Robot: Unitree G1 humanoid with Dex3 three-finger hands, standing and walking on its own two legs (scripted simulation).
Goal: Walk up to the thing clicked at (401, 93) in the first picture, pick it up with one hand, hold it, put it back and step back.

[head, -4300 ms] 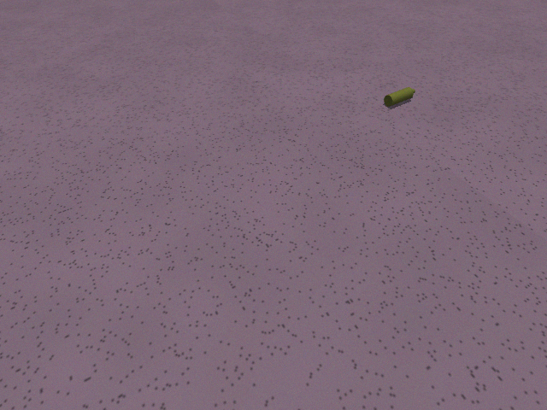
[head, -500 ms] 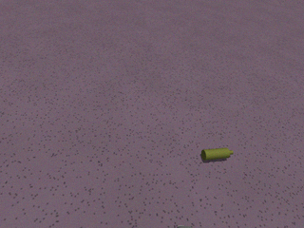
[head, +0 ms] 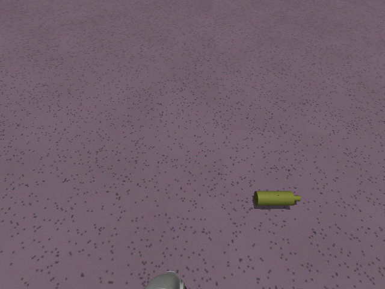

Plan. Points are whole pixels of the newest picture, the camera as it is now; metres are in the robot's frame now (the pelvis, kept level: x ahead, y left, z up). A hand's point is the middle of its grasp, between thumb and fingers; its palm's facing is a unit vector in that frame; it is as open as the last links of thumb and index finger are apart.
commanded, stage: walk up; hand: left
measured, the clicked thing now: (277, 198) +0.70 -0.40 -0.72
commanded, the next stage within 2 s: none
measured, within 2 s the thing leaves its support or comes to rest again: neither
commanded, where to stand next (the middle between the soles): +0.33 -0.64 m, yaw +4 degrees
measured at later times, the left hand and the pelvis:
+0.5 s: hand (174, 280) +0.17 +0.08 -0.15, palm faces -0.06 -0.91 -0.41, open 7.4 cm; pelvis +0.06 -0.22 -0.03, yaw -1 degrees
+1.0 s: hand (255, 274) +0.21 -0.11 -0.17, palm faces -0.09 -0.96 -0.26, open 7.4 cm; pelvis +0.14 -0.37 +0.00, yaw -1 degrees
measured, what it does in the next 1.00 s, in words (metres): steps to the right: left foot, then right foot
